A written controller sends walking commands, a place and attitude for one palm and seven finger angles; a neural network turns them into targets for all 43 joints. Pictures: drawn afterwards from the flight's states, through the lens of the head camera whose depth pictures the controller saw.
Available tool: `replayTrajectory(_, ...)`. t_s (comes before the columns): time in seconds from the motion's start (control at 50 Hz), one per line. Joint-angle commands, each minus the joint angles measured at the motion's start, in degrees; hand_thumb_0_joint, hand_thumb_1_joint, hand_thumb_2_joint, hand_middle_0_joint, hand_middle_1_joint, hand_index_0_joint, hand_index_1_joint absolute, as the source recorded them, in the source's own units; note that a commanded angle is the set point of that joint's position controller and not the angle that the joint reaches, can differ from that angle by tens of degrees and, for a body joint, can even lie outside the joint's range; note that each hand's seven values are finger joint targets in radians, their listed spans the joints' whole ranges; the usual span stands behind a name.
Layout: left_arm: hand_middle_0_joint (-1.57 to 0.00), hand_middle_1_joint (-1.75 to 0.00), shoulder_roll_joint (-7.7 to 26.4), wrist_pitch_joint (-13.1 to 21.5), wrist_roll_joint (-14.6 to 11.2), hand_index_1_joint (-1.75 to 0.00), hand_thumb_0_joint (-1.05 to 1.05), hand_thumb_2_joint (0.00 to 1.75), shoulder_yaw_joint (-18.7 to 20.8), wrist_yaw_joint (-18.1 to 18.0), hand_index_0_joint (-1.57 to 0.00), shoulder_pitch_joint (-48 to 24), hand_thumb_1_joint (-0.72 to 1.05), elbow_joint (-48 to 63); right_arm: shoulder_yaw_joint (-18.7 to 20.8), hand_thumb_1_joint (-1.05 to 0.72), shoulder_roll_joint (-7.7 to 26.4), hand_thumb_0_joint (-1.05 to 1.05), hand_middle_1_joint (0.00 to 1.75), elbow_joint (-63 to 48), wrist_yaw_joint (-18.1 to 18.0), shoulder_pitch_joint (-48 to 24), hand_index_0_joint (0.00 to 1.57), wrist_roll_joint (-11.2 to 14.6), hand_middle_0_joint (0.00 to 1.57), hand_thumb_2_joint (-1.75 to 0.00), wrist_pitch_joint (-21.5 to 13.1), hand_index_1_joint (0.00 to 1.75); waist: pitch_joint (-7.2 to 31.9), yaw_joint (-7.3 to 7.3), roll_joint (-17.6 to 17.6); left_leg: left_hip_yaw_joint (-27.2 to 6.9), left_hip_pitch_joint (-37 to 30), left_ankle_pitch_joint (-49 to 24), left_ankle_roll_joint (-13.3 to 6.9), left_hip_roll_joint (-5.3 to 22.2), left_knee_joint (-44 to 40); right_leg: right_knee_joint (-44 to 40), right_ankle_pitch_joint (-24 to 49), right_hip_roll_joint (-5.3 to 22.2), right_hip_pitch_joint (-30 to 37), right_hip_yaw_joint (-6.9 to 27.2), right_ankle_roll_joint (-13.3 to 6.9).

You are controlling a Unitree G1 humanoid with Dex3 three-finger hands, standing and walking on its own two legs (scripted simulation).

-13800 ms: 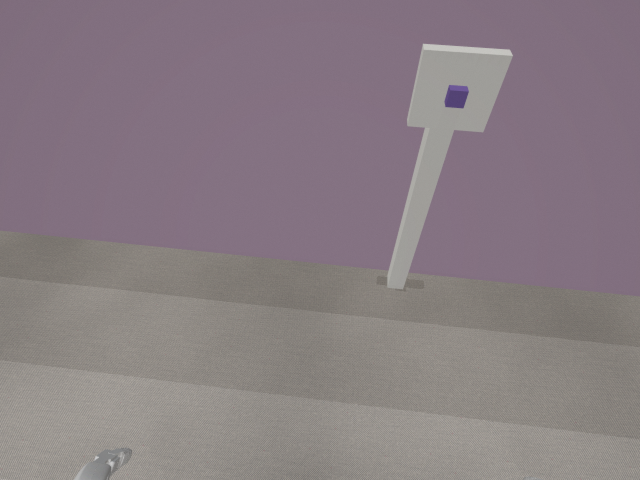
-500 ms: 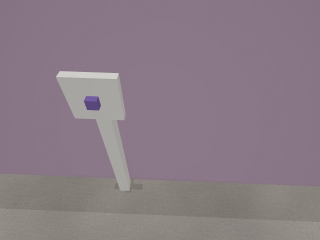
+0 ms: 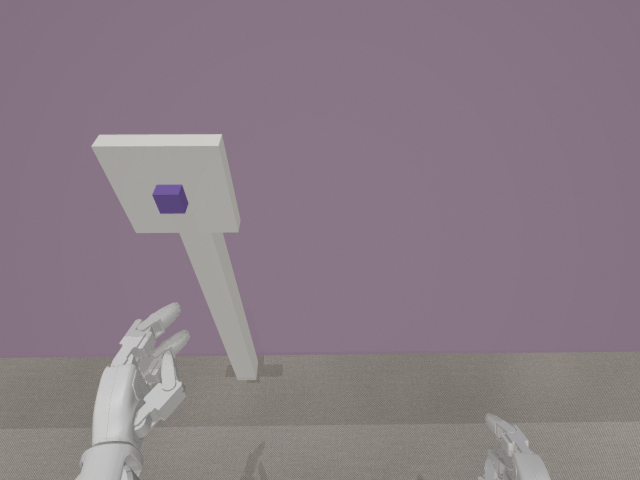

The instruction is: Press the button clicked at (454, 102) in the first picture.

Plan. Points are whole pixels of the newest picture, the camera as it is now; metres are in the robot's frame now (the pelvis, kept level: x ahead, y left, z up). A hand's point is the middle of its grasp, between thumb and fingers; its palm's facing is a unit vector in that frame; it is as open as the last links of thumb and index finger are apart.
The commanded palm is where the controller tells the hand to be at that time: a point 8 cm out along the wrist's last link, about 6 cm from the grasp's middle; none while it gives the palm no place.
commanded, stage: raise the hand and make a fist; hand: left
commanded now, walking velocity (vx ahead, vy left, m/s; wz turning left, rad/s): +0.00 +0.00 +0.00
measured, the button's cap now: (171, 197) +0.51 +0.25 +0.07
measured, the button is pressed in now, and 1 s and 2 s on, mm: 0 0 0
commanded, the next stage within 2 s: aim a knuckle at the button in 1.74 s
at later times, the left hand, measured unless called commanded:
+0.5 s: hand (203, 437) +0.19 +0.14 -0.01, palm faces -0.07 -1.00 -0.02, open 3.4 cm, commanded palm +0.14 +0.22 +0.01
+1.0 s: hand (139, 405) +0.20 +0.20 +0.05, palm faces +0.10 -0.99 -0.05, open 3.1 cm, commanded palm +0.17 +0.25 +0.04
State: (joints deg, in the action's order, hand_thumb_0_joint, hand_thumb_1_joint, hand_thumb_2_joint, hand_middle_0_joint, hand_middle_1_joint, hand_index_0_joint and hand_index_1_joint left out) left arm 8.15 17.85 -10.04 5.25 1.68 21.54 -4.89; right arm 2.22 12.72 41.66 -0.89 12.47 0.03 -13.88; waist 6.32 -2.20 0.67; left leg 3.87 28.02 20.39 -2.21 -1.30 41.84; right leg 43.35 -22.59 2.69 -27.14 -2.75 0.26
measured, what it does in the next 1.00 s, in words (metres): stands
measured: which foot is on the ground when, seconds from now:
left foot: down 0.00-1.00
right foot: down 0.00-1.00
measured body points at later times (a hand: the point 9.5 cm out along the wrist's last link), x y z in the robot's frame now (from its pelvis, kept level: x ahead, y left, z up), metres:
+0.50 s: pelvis -0.03 -0.04 -0.06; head +0.03 -0.05 +0.39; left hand +0.18 +0.20 +0.00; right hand +0.15 -0.26 -0.15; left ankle +0.01 +0.09 -0.71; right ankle -0.01 -0.12 -0.71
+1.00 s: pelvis -0.01 -0.01 -0.03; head +0.03 +0.00 +0.42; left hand +0.19 +0.26 +0.05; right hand +0.19 -0.24 -0.09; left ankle +0.01 +0.09 -0.71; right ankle -0.01 -0.12 -0.71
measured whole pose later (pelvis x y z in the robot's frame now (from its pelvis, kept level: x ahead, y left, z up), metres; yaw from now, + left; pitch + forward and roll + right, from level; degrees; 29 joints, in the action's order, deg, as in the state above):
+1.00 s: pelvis -0.01 -0.01 -0.03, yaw +2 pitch +11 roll -2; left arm 13.6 21.1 -17.1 12.5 13.5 24.5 5.2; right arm 0.3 12.7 30.6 -3.2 12.1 2.1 -11.8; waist 7.1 -0.1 1.6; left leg 0.2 40.7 26.5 -1.6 1.0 56.4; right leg 53.3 -27.3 0.7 -36.6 -6.1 -0.9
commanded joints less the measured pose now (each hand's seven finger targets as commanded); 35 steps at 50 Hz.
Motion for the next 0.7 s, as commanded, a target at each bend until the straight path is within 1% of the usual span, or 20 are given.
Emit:
replayTrajectory(0.0, -0.58, -0.72, 3.62, 14.87, -3.40, -0.72, 0.00, 0.90, 5.42, 13.22, -0.58, 21.61, 0.90, -1.73, 4.50, -0.90, 8.41, 0.00, 0.30, -14.55, 2.38, -7.96, 0.20, 0.17, 0.20, -0.90, -1.40, 0.30, 1.76, 6.12, -7.01, -3.19, 7.58, -11.65, 4.24, 0.63, 5.31, 5.80, 11.88, -2.77, -7.15, -3.77, -2.55)
replayTrajectory(0.02, -0.61, -0.75, 6.11, 15.80, -3.69, -0.75, 0.00, 0.90, 7.83, 14.46, -0.61, 20.31, 0.90, -1.66, 4.51, -0.90, 8.18, 0.00, 0.30, -16.10, 2.18, -8.73, 0.20, 0.45, 0.20, -0.90, -1.21, 0.30, 3.37, 6.54, -2.87, -2.38, 9.60, -10.33, 3.75, 0.31, 7.26, 7.53, 11.53, -2.49, -8.19, -2.65, -2.62)
replayTrajectory(0.08, -0.69, -0.84, 10.78, 15.85, -4.51, -0.84, 0.00, 0.90, 11.36, 14.19, -0.69, 12.62, 0.90, 10.03, 3.95, -0.90, 7.49, 0.00, 0.30, -19.96, 1.19, -8.70, 0.20, 0.60, 0.20, -0.90, -0.04, 0.30, 9.47, 6.74, 2.28, -1.79, 13.01, -6.07, 2.52, 0.13, 10.63, 10.27, 7.38, -2.65, -9.43, 0.14, -2.49)
replayTrajectory(0.1, -0.72, -0.87, 10.68, 16.44, -4.86, -0.87, 0.00, 0.90, 10.65, 13.52, -0.72, 8.68, 0.90, 15.92, 3.79, -0.90, 7.19, 0.00, 0.30, -21.51, 0.79, -8.88, 0.20, 0.56, 0.20, -0.90, -0.04, 0.30, 12.87, 6.11, 5.29, -1.91, 12.31, -4.92, 2.07, 0.30, 11.63, 10.36, 5.22, -2.70, -10.44, 1.23, -2.33)
replayTrajectory(0.14, -0.78, -0.93, 10.49, 19.10, -5.61, -0.93, 0.00, 0.90, 10.77, 11.29, -0.78, 4.66, 0.90, 24.26, 3.38, -0.90, 5.78, 0.00, 0.30, -21.24, 0.17, -6.09, 0.20, 0.37, 0.20, -0.90, -0.28, 0.30, 15.59, 4.62, 9.96, -3.24, 10.29, -5.24, 1.40, 0.97, 13.98, 10.43, 3.91, -3.08, -12.74, 2.25, -2.38)
replayTrajectory(0.16, -0.81, -0.96, 10.53, 21.01, -5.86, -0.96, 0.00, 0.90, 9.04, 10.63, -0.81, 0.60, 0.90, 29.84, 2.92, -0.90, 5.67, 0.00, 0.30, -20.90, -0.31, -5.37, 0.20, 0.16, 0.20, -0.90, -0.53, 0.30, 17.21, 3.01, 11.20, -3.82, 9.29, -5.53, 0.97, 1.17, 15.51, 10.36, 3.83, -3.10, -14.01, 2.93, -2.28)
replayTrajectory(0.18, -0.83, -0.99, 10.32, 22.40, -6.05, -0.99, 0.00, 0.90, 7.11, 10.44, -0.83, -3.98, 0.90, 33.28, 2.52, -0.90, 5.94, 0.00, 0.30, -20.14, -0.75, -4.26, 0.20, 0.07, 0.20, -0.90, -0.54, 0.30, 16.20, 0.50, 8.25, -4.74, 10.59, -3.72, 0.65, 1.57, 16.97, 10.31, 1.58, -3.51, -16.41, 3.62, -1.98)
replayTrajectory(0.22, -0.89, -1.05, 8.23, 23.74, -5.82, -1.05, 0.00, 0.90, 3.16, 11.97, -0.89, -3.99, 0.90, 30.78, 2.16, -0.90, 6.60, 0.00, 0.30, -18.66, -1.67, -3.52, 0.20, 0.37, 0.20, -0.90, -1.45, 0.30, 12.58, -1.90, 5.92, -5.14, 13.44, -0.47, 0.20, 1.93, 19.44, 8.29, -3.17, -3.27, -19.34, 5.47, -1.84)
replayTrajectory(0.24, -0.92, -1.08, 8.35, 23.71, -5.96, -1.08, 0.00, 0.90, 1.92, 13.40, -0.92, -4.92, 0.90, 29.63, 1.93, -0.90, 7.15, 0.00, 0.30, -18.14, -2.01, -3.41, 0.20, 0.57, 0.20, -0.90, -2.03, 0.30, 10.67, -2.71, 6.24, -5.24, 14.91, 0.91, 0.10, 2.13, 20.31, 7.63, -4.99, -3.16, -20.19, 6.00, -1.79)
replayTrajectory(0.28, -0.97, -1.14, 9.75, 20.48, -6.30, -1.14, 0.00, 0.90, 1.40, 17.00, -0.97, -4.47, 0.90, 23.51, 1.31, -0.90, 7.99, 0.00, 0.30, -17.55, -2.65, -3.23, 0.20, 1.17, 0.20, -0.90, -2.44, 0.30, 7.71, -3.84, 2.63, -5.86, 18.17, 2.95, -0.16, 2.36, 21.08, 5.71, -8.11, -3.04, -19.81, 7.15, -1.33)
replayTrajectory(0.34, -1.05, -1.23, 13.65, 9.58, -7.02, -1.23, 0.00, 0.90, 6.66, 20.68, -1.05, 2.27, 0.90, 12.64, 1.20, -0.90, 8.21, 0.00, 0.30, -18.56, -3.62, -3.95, 0.20, 2.88, 0.20, -0.90, -1.07, 0.30, 7.83, -0.68, -3.63, -5.00, 21.98, 3.99, -0.10, 1.72, 19.34, 1.26, -11.74, -1.46, -13.19, 10.22, 0.00)
replayTrajectory(0.36, -1.08, -1.26, 14.40, 5.35, -7.74, -1.26, 0.00, 0.90, 7.94, 21.42, -1.08, 3.68, 0.90, 12.58, 1.14, -0.90, 8.21, 0.00, 0.30, -19.98, -3.87, -4.63, 0.20, 3.20, 0.20, -0.90, -0.34, 0.30, 9.84, 1.06, -3.79, -4.67, 21.36, 3.03, -0.14, 1.14, 18.11, 0.24, -10.66, -0.69, -9.26, 11.13, 0.45)
replayTrajectory(0.4, -1.13, -1.32, 15.75, -1.36, -9.57, -1.32, 0.00, 0.90, 12.70, 20.60, -1.13, 7.23, 0.90, 13.68, 0.92, -0.90, 7.03, 0.00, 0.30, -22.09, -4.06, -5.92, 0.20, 3.56, 0.20, -0.90, 1.16, 0.30, 13.69, 4.22, -3.76, -4.39, 19.42, 0.14, 0.19, 0.53, 16.20, -0.38, -5.73, 0.54, -2.16, 11.70, 1.36)
replayTrajectory(0.44, -1.19, -1.38, 15.78, -3.54, -11.19, -1.38, 0.00, 0.90, 16.73, 16.70, -1.19, 7.20, 0.90, 18.19, 0.86, -0.90, 5.44, 0.00, 0.30, -22.37, -4.30, -6.49, 0.20, 3.22, 0.20, -0.90, 2.11, 0.30, 15.34, 5.37, -4.68, -4.67, 17.58, -2.25, 0.68, 0.69, 14.82, -0.20, 0.54, 1.28, 1.06, 11.26, 2.34)
replayTrajectory(0.46, -1.22, -1.41, 15.03, -2.73, -11.47, -1.41, 0.00, 0.90, 17.62, 14.21, -1.22, 6.99, 0.90, 20.33, 0.90, -0.90, 4.80, 0.00, 0.30, -21.81, -4.26, -6.22, 0.20, 3.03, 0.20, -0.90, 2.19, 0.30, 14.69, 5.45, -4.06, -5.02, 16.49, -3.73, 0.93, 1.04, 14.22, 0.40, 4.40, 1.18, 1.20, 10.49, 2.35)
replayTrajectory(0.48, -1.24, -1.44, 14.48, -1.25, -11.67, -1.44, 0.00, 0.90, 18.53, 12.02, -1.24, 7.48, 0.90, 19.77, 0.72, -0.90, 4.21, 0.00, 0.30, -20.89, -4.17, -6.22, 0.20, 2.61, 0.20, -0.90, 2.33, 0.30, 13.48, 5.59, -5.96, -5.54, 16.58, -4.35, 1.17, 1.28, 13.57, 1.08, 6.56, 0.58, 1.36, 9.40, 2.22)
replayTrajectory(0.54, -1.30, -1.50, 13.14, 5.78, -9.35, -1.50, 0.00, 0.90, 16.71, 9.15, -1.30, 7.01, 0.90, 21.06, 1.41, -0.90, 4.19, 0.00, 0.30, -18.44, -3.48, -3.65, 0.20, 1.85, 0.20, -0.90, 1.45, 0.30, 11.19, 4.25, -3.34, -5.31, 15.26, -6.86, 1.40, 1.70, 12.09, 3.27, 12.02, -0.35, -1.59, 7.07, 1.59)
replayTrajectory(0.6, -1.30, -1.50, 10.87, 11.12, -6.91, -1.50, 0.00, 0.90, 10.45, 11.43, -1.30, 5.02, 0.90, 18.11, 1.61, -0.90, 5.54, 0.00, 0.30, -16.98, -2.91, -2.60, 0.20, 1.55, 0.20, -0.90, 0.09, 0.30, 8.03, 1.21, -1.83, -5.28, 14.72, -6.19, 0.95, 1.66, 12.45, 3.76, 10.35, -0.78, -6.81, 5.99, 1.45)
replayTrajectory(0.64, -1.30, -1.50, 9.47, 12.31, -7.03, -1.50, 0.00, 0.90, 7.04, 14.65, -1.30, 4.40, 0.90, 15.88, 1.69, -0.90, 6.91, 0.00, 0.30, -16.71, -2.84, -1.90, 0.20, 1.94, 0.20, -0.90, -1.01, 0.30, 7.33, 0.00, -1.25, -5.35, 13.30, -4.63, 0.59, 1.55, 12.01, 3.08, 5.80, -1.31, -9.50, 4.85, 0.80)
replayTrajectory(0.68, -1.30, -1.50, 9.96, 11.53, -8.27, -1.50, 0.00, 0.90, 6.32, 17.39, -1.30, 3.60, 0.90, 14.89, 1.72, -0.90, 7.88, 0.00, 0.30, -17.10, -3.22, -1.82, 0.20, 2.45, 0.20, -0.90, -1.84, 0.30, 6.95, -0.35, -2.28, -5.47, 12.52, -3.09, 0.23, 1.43, 11.59, 1.17, 0.96, -1.53, -9.96, 5.24, 0.35)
